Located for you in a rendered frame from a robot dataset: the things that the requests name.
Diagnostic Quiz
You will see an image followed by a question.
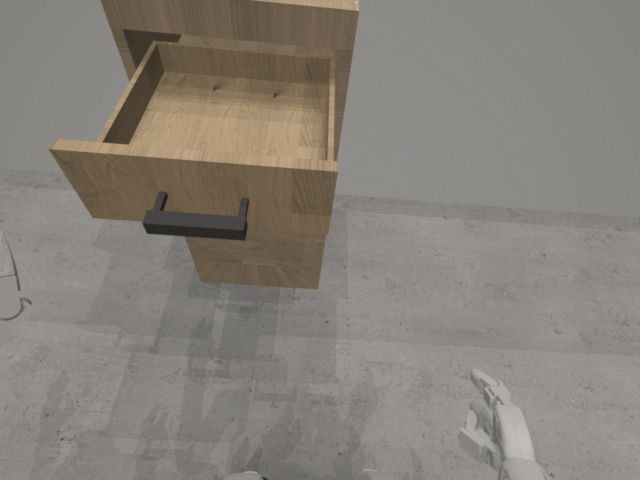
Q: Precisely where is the drawer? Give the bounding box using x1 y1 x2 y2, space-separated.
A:
49 41 338 235

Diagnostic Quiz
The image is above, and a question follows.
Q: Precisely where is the cabinet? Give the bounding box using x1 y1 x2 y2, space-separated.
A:
101 0 359 289

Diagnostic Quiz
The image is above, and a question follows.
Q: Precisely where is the handle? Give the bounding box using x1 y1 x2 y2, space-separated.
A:
142 191 249 240

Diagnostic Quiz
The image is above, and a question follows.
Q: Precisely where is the robot right forearm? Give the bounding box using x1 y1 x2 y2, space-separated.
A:
498 458 550 480

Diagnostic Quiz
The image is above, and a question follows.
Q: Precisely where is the robot right hand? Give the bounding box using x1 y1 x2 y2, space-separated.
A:
460 369 538 473

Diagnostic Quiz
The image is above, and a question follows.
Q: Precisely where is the right robot shin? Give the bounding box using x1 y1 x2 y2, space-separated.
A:
357 469 377 478

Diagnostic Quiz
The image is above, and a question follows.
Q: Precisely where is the robot left hand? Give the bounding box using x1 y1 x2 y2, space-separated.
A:
0 230 33 343

